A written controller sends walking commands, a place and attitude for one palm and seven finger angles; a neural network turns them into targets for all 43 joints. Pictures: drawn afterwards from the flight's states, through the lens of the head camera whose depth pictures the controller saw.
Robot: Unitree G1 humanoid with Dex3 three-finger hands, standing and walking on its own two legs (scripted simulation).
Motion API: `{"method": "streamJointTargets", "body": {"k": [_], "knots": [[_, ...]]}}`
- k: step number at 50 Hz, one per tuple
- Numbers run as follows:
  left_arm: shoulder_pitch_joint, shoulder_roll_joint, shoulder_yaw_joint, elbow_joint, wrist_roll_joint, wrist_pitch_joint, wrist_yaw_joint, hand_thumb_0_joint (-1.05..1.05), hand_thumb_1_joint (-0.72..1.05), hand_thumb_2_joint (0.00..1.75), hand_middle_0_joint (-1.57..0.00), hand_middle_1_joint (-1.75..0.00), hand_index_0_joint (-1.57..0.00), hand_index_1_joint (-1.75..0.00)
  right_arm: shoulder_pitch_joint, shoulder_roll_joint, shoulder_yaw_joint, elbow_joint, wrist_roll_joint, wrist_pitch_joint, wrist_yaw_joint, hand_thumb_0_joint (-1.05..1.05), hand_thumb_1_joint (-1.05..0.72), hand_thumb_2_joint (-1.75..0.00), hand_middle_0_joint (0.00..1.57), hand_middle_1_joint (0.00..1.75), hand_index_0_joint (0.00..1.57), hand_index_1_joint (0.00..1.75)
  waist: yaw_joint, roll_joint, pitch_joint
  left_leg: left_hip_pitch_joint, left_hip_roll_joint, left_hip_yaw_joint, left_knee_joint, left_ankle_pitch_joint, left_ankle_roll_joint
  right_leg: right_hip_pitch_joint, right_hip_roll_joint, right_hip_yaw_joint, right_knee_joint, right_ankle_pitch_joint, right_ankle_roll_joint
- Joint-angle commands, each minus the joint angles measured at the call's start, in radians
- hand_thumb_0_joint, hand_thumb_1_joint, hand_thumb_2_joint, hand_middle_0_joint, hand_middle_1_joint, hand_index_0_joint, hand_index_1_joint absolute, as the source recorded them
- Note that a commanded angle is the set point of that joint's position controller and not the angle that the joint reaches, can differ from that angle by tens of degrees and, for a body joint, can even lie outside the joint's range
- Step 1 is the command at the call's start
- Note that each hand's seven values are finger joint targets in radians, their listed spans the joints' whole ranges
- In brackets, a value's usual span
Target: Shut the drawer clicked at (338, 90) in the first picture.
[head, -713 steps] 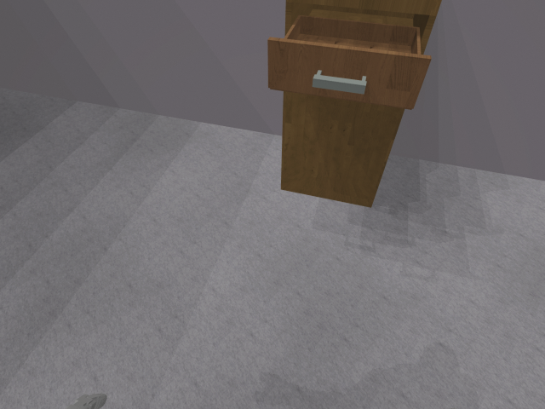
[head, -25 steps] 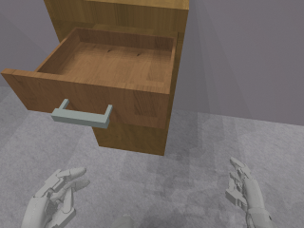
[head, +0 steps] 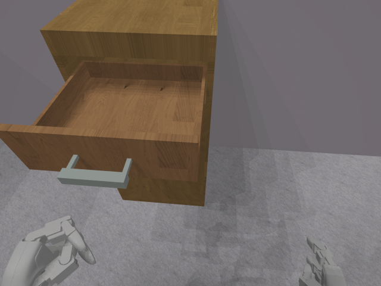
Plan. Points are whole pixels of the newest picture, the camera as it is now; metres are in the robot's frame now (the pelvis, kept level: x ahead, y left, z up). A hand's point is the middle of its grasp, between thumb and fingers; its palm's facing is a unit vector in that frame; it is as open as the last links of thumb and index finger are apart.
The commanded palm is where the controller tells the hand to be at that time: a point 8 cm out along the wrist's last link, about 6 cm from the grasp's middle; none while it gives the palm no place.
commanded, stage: raise the hand and make a fist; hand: left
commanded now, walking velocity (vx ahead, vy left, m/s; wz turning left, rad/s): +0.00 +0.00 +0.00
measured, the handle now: (97, 169) +0.33 +0.23 +0.07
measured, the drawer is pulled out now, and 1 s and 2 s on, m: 0.30 0.30 0.30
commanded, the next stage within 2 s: bring the fist close to the handle in 0.88 s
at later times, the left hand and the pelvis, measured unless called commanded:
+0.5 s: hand (50, 245) +0.15 +0.20 +0.16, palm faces +0.02 -0.99 -0.12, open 3.2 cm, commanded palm +0.10 +0.25 +0.17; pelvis +0.00 +0.02 +0.02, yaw +1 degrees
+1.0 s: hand (58, 244) +0.15 +0.19 +0.16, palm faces +0.06 -0.99 -0.14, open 3.3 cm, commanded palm +0.10 +0.24 +0.17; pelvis +0.00 -0.01 +0.02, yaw +1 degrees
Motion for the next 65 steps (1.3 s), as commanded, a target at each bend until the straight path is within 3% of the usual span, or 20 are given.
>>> {"method": "streamJointTargets", "body": {"k": [1, 2, 4, 9, 15, 19, 22, 27, 29, 33, 34, 37, 44, 47, 48, 54, 55, 59, 61, 65], "knots": [[-0.014, 0.119, 0.056, -0.295, 0.003, -0.056, 0.044, 0.0, 0.9, 0.9, -1.24, -1.43, -1.24, -1.43, -0.138, -0.066, -0.001, -0.196, -0.006, -0.095, 0.003, 0.0, -0.9, -0.9, 0.2, 0.3, 0.2, 0.3, 0.014, 0.011, -0.075, 0.138, -0.036, -0.044, -0.115, 0.242, 0.035, 0.04, 0.006, 0.05, -0.141, 0.273, 0.031], [-0.03, 0.143, 0.078, -0.313, 0.014, -0.052, 0.066, 0.0, 0.9, 0.9, -1.26, -1.45, -1.26, -1.45, -0.15, -0.068, 0.0, -0.183, -0.01, -0.091, 0.001, 0.0, -0.9, -0.9, 0.2, 0.3, 0.2, 0.3, 0.016, 0.01, -0.057, 0.144, -0.032, -0.045, -0.117, 0.235, 0.036, 0.04, 0.008, 0.05, -0.15, 0.254, 0.029], [-0.006, 0.109, 0.045, -0.345, 0.025, -0.033, 0.078, 0.0, 0.9, 0.9, -1.3, -1.49, -1.3, -1.49, -0.142, -0.062, 0.006, -0.2, -0.008, -0.091, 0.008, 0.0, -0.9, -0.9, 0.2, 0.3, 0.2, 0.3, 0.02, 0.033, -0.084, 0.175, -0.031, -0.046, -0.137, 0.247, 0.034, 0.051, 0.013, 0.026, -0.142, 0.263, 0.023], [-0.05, 0.11, 0.031, -0.37, 0.034, 0.062, 0.085, 0.0, 0.9, 0.9, -1.4, -1.6, -1.4, -1.6, -0.164, -0.062, 0.03, -0.207, -0.002, -0.084, 0.01, 0.0, -0.9, -0.9, 0.2, 0.3, 0.2, 0.3, 0.021, 0.037, -0.044, 0.193, -0.022, -0.058, -0.18, 0.226, 0.028, 0.072, 0.021, 0.007, -0.166, 0.25, 0.019], [-0.125, 0.106, -0.011, -0.464, 0.047, 0.17, 0.089, 0.0, 0.9, 0.9, -1.4, -1.6, -1.4, -1.6, -0.181, -0.062, 0.06, -0.219, 0.001, -0.097, 0.011, 0.0, -0.9, -0.9, 0.2, 0.3, 0.2, 0.3, 0.019, 0.035, -0.014, 0.233, -0.013, -0.08, -0.232, 0.192, 0.024, 0.089, 0.027, -0.009, -0.198, 0.211, 0.018], [-0.104, 0.117, 0.02, -0.491, 0.05, 0.225, 0.107, 0.0, 0.9, 0.9, -1.4, -1.6, -1.4, -1.6, -0.194, -0.053, 0.069, -0.215, 0.002, -0.097, 0.015, 0.0, -0.9, -0.9, 0.2, 0.3, 0.2, 0.3, 0.033, 0.016, -0.01, 0.25, -0.011, -0.079, -0.257, 0.214, 0.017, 0.12, 0.029, -0.017, -0.215, 0.231, 0.016], [-0.123, 0.146, 0.056, -0.518, 0.045, 0.255, 0.115, 0.0, 0.9, 0.9, -1.4, -1.6, -1.4, -1.6, -0.214, -0.055, 0.077, -0.214, 0.007, -0.098, 0.013, 0.0, -0.9, -0.9, 0.2, 0.3, 0.2, 0.3, 0.041, 0.052, -0.004, 0.261, -0.013, -0.076, -0.27, 0.207, 0.013, 0.139, 0.031, -0.015, -0.23, 0.227, 0.014], [-0.146, 0.132, 0.066, -0.468, 0.022, 0.293, 0.106, 0.0, 0.9, 0.9, -1.4, -1.6, -1.4, -1.6, -0.214, -0.064, 0.078, -0.202, 0.015, -0.106, 0.005, 0.0, -0.9, -0.9, 0.2, 0.3, 0.2, 0.3, 0.037, 0.015, 0.026, 0.262, -0.018, -0.073, -0.288, 0.168, 0.014, 0.147, 0.032, -0.008, -0.265, 0.198, 0.017], [-0.146, 0.118, 0.04, -0.472, 0.026, 0.296, 0.098, 0.0, 0.9, 0.9, -1.4, -1.6, -1.4, -1.6, -0.204, -0.064, 0.076, -0.205, 0.014, -0.112, 0.004, 0.0, -0.9, -0.9, 0.2, 0.3, 0.2, 0.3, 0.035, -0.003, 0.024, 0.268, -0.02, -0.069, -0.288, 0.177, 0.018, 0.145, 0.027, -0.007, -0.268, 0.207, 0.02], [-0.123, 0.153, 0.08, -0.495, 0.03, 0.28, 0.105, 0.0, 0.9, 0.9, -1.4, -1.6, -1.4, -1.6, -0.206, -0.06, 0.07, -0.199, 0.011, -0.124, 0.005, 0.0, -0.9, -0.9, 0.2, 0.3, 0.2, 0.3, 0.045, 0.031, 0.002, 0.279, -0.028, -0.055, -0.282, 0.201, 0.021, 0.164, 0.023, 0.004, -0.279, 0.232, 0.019], [-0.116, 0.166, 0.104, -0.48, 0.027, 0.272, 0.108, 0.0, 0.9, 0.9, -1.4, -1.6, -1.4, -1.6, -0.201, -0.06, 0.067, -0.194, 0.01, -0.125, 0.003, 0.0, -0.9, -0.9, 0.2, 0.3, 0.2, 0.3, 0.045, 0.003, 0.007, 0.275, -0.027, -0.055, -0.279, 0.204, 0.021, 0.165, 0.024, 0.005, -0.281, 0.235, 0.02], [-0.147, 0.18, 0.125, -0.488, 0.02, 0.242, 0.111, 0.0, 0.9, 0.9, -1.4, -1.6, -1.4, -1.6, -0.204, -0.065, 0.066, -0.182, 0.01, -0.133, -0.001, 0.0, -0.9, -0.9, 0.2, 0.3, 0.2, 0.3, 0.043, 0.044, 0.019, 0.28, -0.03, -0.047, -0.272, 0.196, 0.021, 0.164, 0.022, 0.014, -0.294, 0.225, 0.02], [-0.17, 0.181, 0.128, -0.397, -0.003, 0.222, 0.079, 0.0, 0.9, 0.9, -1.4, -1.6, -1.4, -1.6, -0.193, -0.073, 0.058, -0.163, 0.015, -0.168, -0.016, 0.0, -0.9, -0.9, 0.2, 0.3, 0.2, 0.3, 0.034, -0.021, 0.049, 0.275, -0.034, -0.042, -0.258, 0.175, 0.029, 0.148, 0.013, 0.056, -0.335, 0.199, 0.031], [-0.168, 0.216, 0.171, -0.373, -0.004, 0.22, 0.066, 0.0, 0.9, 0.9, -1.4, -1.6, -1.4, -1.6, -0.203, -0.073, 0.055, -0.15, 0.015, -0.179, -0.02, 0.0, -0.9, -0.9, 0.2, 0.3, 0.2, 0.3, 0.042, -0.008, 0.034, 0.282, -0.035, -0.037, -0.245, 0.194, 0.031, 0.164, 0.004, 0.086, -0.35, 0.218, 0.036], [-0.164, 0.199, 0.157, -0.376, -0.007, 0.219, 0.06, 0.0, 0.9, 0.9, -1.4, -1.6, -1.4, -1.6, -0.198, -0.07, 0.059, -0.152, 0.014, -0.18, -0.02, 0.0, -0.9, -0.9, 0.2, 0.3, 0.2, 0.3, 0.041, 0.001, 0.031, 0.281, -0.037, -0.035, -0.248, 0.197, 0.029, 0.169, 0.0, 0.086, -0.348, 0.218, 0.037], [-0.225, 0.2, 0.182, -0.245, -0.025, 0.203, 0.039, 0.0, 0.9, 0.9, -1.4, -1.6, -1.4, -1.6, -0.185, -0.08, 0.052, -0.122, 0.007, -0.175, -0.032, 0.0, -0.9, -0.9, 0.2, 0.3, 0.2, 0.3, 0.028, -0.077, 0.057, 0.258, -0.037, -0.036, -0.225, 0.198, 0.027, 0.156, -0.017, 0.129, -0.37, 0.24, 0.063], [-0.24, 0.184, 0.155, -0.253, -0.023, 0.193, 0.03, 0.0, 0.9, 0.9, -1.4, -1.6, -1.4, -1.6, -0.189, -0.082, 0.054, -0.127, 0.006, -0.178, -0.03, 0.0, -0.9, -0.9, 0.2, 0.3, 0.2, 0.3, 0.024, -0.048, 0.048, 0.266, -0.039, -0.034, -0.223, 0.202, 0.029, 0.155, -0.022, 0.135, -0.365, 0.252, 0.065], [-0.24, 0.215, 0.191, -0.226, -0.016, 0.155, 0.019, 0.0, 0.9, 0.9, -1.4, -1.6, -1.4, -1.6, -0.179, -0.084, 0.047, -0.118, -0.001, -0.176, -0.024, 0.0, -0.9, -0.9, 0.2, 0.3, 0.2, 0.3, 0.026, -0.028, -0.009, 0.265, -0.04, -0.032, -0.206, 0.248, 0.027, 0.192, -0.036, 0.147, -0.338, 0.372, 0.076], [-0.246, 0.218, 0.204, -0.185, -0.023, 0.135, 0.008, 0.0, 0.9, 0.9, -1.4, -1.6, -1.4, -1.6, -0.174, -0.084, 0.044, -0.114, -0.001, -0.171, -0.026, 0.0, -0.9, -0.9, 0.2, 0.3, 0.2, 0.3, 0.022, -0.07, -0.007, 0.253, -0.04, -0.034, -0.2, 0.257, 0.027, 0.194, -0.04, 0.151, -0.329, 0.412, 0.086], [-0.277, 0.204, 0.185, -0.14, -0.025, 0.103, -0.008, 0.0, 0.9, 0.9, -1.4, -1.6, -1.4, -1.6, -0.173, -0.092, 0.04, -0.106, -0.004, -0.163, -0.024, 0.0, -0.9, -0.9, 0.2, 0.3, 0.2, 0.3, 0.016, -0.032, 0.001, 0.241, -0.043, -0.03, -0.197, 0.251, 0.026, 0.18, -0.037, 0.146, -0.321, 0.388, 0.078]]}}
